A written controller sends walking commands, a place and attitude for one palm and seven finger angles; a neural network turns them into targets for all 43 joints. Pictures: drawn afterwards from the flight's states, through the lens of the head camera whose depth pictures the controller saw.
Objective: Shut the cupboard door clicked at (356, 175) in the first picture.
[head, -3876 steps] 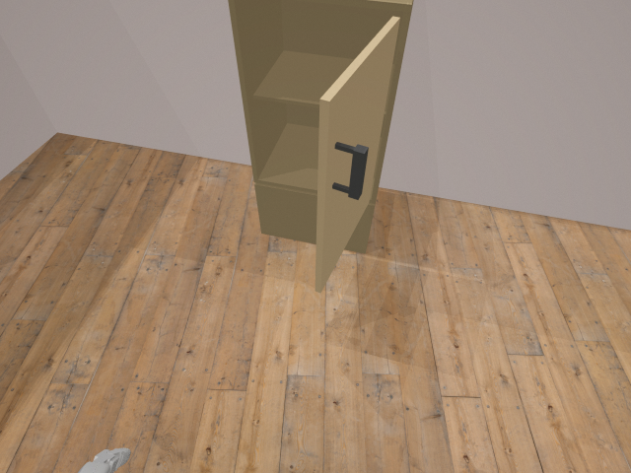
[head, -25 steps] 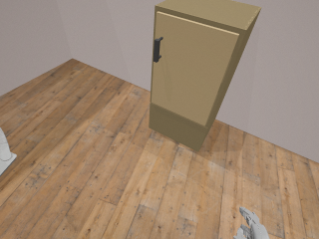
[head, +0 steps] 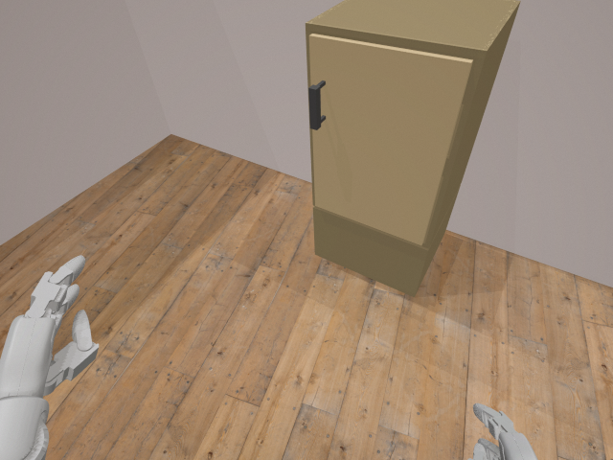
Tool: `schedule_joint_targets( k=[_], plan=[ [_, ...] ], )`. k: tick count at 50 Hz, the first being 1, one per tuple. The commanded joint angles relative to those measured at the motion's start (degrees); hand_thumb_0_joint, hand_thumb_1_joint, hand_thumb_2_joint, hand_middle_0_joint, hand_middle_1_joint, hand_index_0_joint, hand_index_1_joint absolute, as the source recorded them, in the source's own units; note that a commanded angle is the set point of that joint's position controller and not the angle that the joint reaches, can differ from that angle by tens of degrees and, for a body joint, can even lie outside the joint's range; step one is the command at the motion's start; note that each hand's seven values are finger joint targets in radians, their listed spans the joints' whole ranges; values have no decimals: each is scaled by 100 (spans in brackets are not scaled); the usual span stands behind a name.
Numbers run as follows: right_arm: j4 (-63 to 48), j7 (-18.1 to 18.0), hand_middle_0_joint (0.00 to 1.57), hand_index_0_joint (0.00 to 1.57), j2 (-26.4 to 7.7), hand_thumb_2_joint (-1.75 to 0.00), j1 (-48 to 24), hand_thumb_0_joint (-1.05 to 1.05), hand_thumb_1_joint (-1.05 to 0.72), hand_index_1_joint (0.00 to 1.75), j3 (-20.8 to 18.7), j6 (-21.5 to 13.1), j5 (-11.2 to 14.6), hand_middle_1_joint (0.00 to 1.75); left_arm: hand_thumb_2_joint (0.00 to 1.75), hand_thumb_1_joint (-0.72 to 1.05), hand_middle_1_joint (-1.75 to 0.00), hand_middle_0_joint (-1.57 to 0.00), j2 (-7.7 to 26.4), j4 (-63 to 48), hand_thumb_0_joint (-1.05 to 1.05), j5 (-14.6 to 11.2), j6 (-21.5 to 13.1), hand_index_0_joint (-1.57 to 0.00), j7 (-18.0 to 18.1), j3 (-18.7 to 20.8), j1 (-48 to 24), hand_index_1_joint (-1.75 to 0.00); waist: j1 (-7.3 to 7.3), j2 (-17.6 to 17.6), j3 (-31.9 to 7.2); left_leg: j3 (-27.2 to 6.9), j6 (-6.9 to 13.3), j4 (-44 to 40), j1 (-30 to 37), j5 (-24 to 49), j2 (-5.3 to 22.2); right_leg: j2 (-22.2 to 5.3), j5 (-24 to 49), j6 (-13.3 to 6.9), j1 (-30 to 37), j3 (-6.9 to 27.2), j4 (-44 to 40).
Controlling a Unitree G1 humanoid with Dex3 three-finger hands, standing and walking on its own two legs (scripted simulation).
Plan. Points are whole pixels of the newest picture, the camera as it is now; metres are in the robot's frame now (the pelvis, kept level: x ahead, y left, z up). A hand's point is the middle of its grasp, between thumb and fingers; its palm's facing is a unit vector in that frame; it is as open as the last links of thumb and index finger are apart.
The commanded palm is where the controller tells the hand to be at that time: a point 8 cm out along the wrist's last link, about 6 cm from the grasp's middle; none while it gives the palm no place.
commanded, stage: let the arm hang, fingers relaxed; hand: left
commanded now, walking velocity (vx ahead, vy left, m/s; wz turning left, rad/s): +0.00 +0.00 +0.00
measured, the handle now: (318, 104) +1.01 +0.04 -0.03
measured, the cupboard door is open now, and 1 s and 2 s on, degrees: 0 0 0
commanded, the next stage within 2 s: look to check the result in 1.02 s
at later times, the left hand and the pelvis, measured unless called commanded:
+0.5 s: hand out of the picture -0.04 +0.22 -0.16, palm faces +0.01 -0.97 -0.25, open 7.2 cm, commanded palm none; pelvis -0.03 +0.01 +0.01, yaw +0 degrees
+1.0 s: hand out of the picture -0.02 +0.18 -0.17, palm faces +0.00 -0.99 -0.16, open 7.4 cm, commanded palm none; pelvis -0.02 +0.02 +0.01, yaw -1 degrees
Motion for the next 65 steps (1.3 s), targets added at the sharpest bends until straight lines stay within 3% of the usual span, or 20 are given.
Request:
schedule_joint_targets(
  k=[1, 3, 4, 6, 9, 10, 13, 15, 17, 20, 28, 39, 51, 65],
  plan=[
    [-242, 94, 20, 20, -843, -90, -213, 0, -90, 30, -186, 101, -116, 30, 90, 90, -30, -20, -26, 1972, 0, 122, 565, -20, -476, -954, -298, -30, -74, -1054, 119, -752, 137, -409, -203, 750, 574, -634, 662, -138, -339, 625, -389],
    [-94, 90, 20, 20, -810, -90, -110, 0, -90, 30, -148, 198, -177, 30, 90, 90, -30, -20, 91, 2658, 0, 157, 516, -20, -459, -1011, -565, -30, -150, -1836, 67, -700, 103, -198, 129, 801, 367, -858, 779, -268, -434, 893, -656],
    [-35, 96, 20, 20, -802, -90, -1, 0, -90, 30, -138, 254, -198, 30, 90, 90, -30, -20, 141, 2976, 0, 157, 521, -20, -433, -1055, -704, -30, -199, -1969, 34, -663, 68, -162, 304, 952, 275, -907, 877, -356, -472, 938, -653],
    [210, 91, 20, 20, -625, -90, 79, 0, -90, 30, -71, 327, -225, 30, 90, 90, -30, -20, -7, 3604, 0, 117, 562, -20, -390, -1166, -788, -30, -205, -1503, -34, -635, 45, -307, 553, 1190, 254, -889, 876, -336, -451, 933, -641],
    [529, 79, 20, 20, -580, -90, 24, 0, -90, 30, 14, 364, -229, 30, 90, 90, -30, -20, -114, 4407, 0, 82, 609, -20, -345, -1273, -742, -30, -108, -181, -13, -813, 61, -933, 406, 1158, 434, -569, 388, -114, 7, 779, -615],
    [662, 67, 20, 20, -498, -90, -16, 0, -90, 30, 24, 361, -226, 30, 90, 90, -30, -20, -174, 4692, 0, 73, 607, -20, -337, -1280, -637, -30, -49, 92, -1, -797, 73, -1050, 273, 910, 431, -548, 363, -96, 199, 774, -691],
    [1013, 2, 20, 20, -276, -90, 148, 0, -90, 30, 9, 369, -233, 30, 90, 90, -30, -20, -383, 5365, 0, 78, 573, -20, -320, -1208, -419, -30, -34, 565, -45, -706, 35, -1213, 270, 377, 359, -536, 417, -175, 454, 785, -933],
    [1185, -21, 20, 20, -234, -90, 304, 0, -90, 30, -23, 402, -216, 30, 90, 90, -30, -20, -393, 5668, 0, 76, 586, -20, -315, -1216, -416, -30, -46, 620, 107, -714, 36, -1298, 262, 137, 383, -541, 382, -194, 445, 707, -1058],
    [1372, -41, 20, 20, -200, -90, 442, 0, -90, 30, -46, 418, -198, 30, 90, 90, -30, -20, -405, 5936, 0, 63, 573, -20, -322, -1233, -431, -30, -61, 443, 234, -731, 24, -1414, 201, -138, 390, -522, 298, -195, 452, 724, -1191],
    [1594, -71, 20, 20, -190, -90, 695, 0, -90, 30, -74, 417, -181, 30, 90, 90, -30, -20, -456, 6257, 0, 63, 567, -20, -322, -1254, -468, -30, -100, -131, 466, -796, 54, -1559, 240, -229, 465, -516, 164, -188, 311, 689, -1302],
    [2019, -108, 20, 20, -104, -90, 973, 0, -90, 30, -105, 398, -164, 30, 90, 90, -30, -20, -613, 6810, 0, 71, 559, -20, -286, -1286, -263, -30, -106, -656, 724, -749, 117, -1719, 464, -281, 506, -498, 52, -127, 29, 691, -1369],
    [2200, -113, 20, 20, 71, -90, 994, 0, -90, 30, -101, 377, -146, 30, 90, 90, -30, -20, -743, 6992, 0, 99, 570, -20, -249, -1295, -92, -30, -70, -345, 959, -748, 119, -1929, 327, -476, 504, -454, 213, -62, 5, 673, -1273],
    [2235, -135, 20, 20, 138, -90, 959, 0, -90, 30, -107, 322, -151, 30, 90, 90, -30, -20, -799, 7004, 0, 91, 519, -20, -255, -1277, -184, -30, -100, -241, 755, -632, 96, -1768, 581, 94, 444, -518, 525, -87, 92, 700, -1292],
    [2245, -142, 20, 20, -73, -90, 763, 0, -90, 30, -123, 294, -136, 30, 90, 90, -30, -20, -601, 7011, 0, 79, 484, -20, -258, -1258, -431, -30, -112, -433, 663, -582, 107, -1655, 861, 800, 510, -564, 833, -101, 270, 712, -1356]
  ],
)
